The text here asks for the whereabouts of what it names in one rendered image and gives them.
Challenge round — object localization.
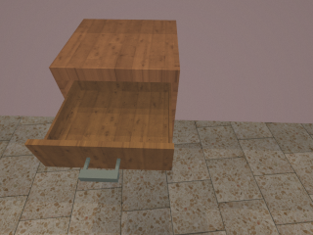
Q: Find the drawer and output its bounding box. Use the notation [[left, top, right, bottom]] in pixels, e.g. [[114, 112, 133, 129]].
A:
[[24, 80, 174, 170]]

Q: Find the cabinet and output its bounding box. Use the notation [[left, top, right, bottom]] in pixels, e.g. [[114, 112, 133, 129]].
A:
[[49, 19, 180, 171]]

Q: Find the handle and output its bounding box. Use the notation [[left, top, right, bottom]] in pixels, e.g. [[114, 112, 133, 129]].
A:
[[78, 157, 121, 183]]

